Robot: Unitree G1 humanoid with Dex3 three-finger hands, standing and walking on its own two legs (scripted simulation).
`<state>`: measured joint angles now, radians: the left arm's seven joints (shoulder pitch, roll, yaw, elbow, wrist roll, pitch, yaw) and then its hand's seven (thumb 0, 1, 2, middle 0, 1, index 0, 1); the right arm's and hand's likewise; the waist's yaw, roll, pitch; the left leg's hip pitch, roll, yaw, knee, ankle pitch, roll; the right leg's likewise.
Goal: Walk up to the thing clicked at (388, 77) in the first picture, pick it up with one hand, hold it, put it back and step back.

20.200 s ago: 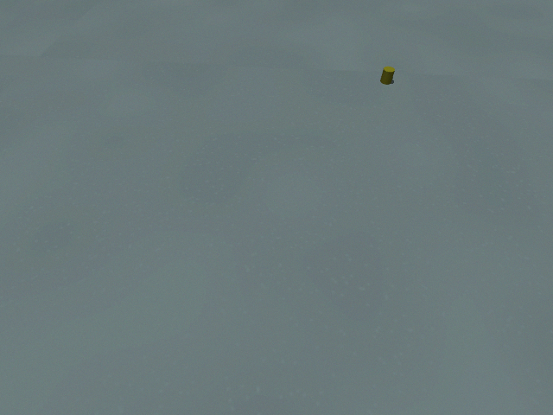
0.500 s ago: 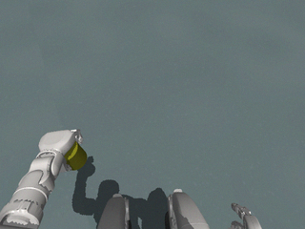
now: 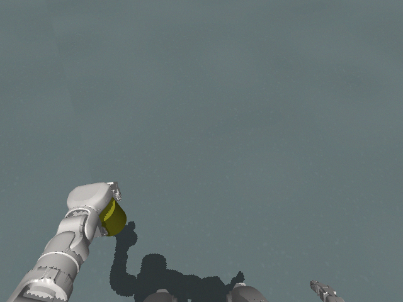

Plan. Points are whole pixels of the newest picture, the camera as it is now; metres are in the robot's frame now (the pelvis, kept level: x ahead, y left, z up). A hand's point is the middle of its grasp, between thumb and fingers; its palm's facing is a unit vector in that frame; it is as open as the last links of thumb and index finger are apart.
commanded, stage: hold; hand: left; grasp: from above
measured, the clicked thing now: (99, 214) +0.33 +0.24 -0.11
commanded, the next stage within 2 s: crouch in 1.92 s
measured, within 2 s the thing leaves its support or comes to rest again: neither
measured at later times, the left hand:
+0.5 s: hand (96, 200) +0.33 +0.22 -0.03, palm faces -0.46 -0.07 -0.89, open 10.1 cm
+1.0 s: hand (94, 204) +0.31 +0.21 -0.01, palm faces -0.45 -0.07 -0.89, open 10.1 cm
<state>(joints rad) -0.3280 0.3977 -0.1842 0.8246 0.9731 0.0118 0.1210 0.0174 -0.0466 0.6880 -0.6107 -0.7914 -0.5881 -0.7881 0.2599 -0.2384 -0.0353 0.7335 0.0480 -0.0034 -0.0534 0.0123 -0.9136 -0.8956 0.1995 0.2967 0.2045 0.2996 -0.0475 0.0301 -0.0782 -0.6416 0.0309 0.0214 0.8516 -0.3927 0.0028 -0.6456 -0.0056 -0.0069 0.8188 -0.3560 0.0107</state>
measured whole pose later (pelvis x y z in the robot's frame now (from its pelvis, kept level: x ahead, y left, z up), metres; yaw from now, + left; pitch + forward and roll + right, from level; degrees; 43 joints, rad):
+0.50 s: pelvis +0.03 +0.00 +0.02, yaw -1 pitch +7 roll +0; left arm -0.29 0.40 -0.21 0.73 0.98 0.01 0.03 0.02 -0.04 0.69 -0.61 -0.79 -0.59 -0.79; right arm 0.23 -0.25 -0.04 0.71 0.06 0.03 -0.05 0.01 -0.91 -0.89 0.20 0.30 0.20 0.30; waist -0.01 0.04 -0.06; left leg -0.42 0.02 0.04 0.65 -0.34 0.00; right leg -0.44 -0.01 0.01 0.64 -0.32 0.01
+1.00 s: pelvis +0.01 -0.01 +0.03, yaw -1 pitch +3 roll +0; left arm -0.26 0.40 -0.22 0.63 0.97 0.01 -0.04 0.02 -0.04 0.68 -0.60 -0.80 -0.58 -0.79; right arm 0.20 -0.25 -0.03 0.68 0.07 0.07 -0.06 0.01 -0.91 -0.89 0.20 0.30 0.20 0.30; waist 0.01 0.04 -0.03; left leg -0.32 0.02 0.05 0.55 -0.28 0.00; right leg -0.35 -0.01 0.01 0.56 -0.26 0.01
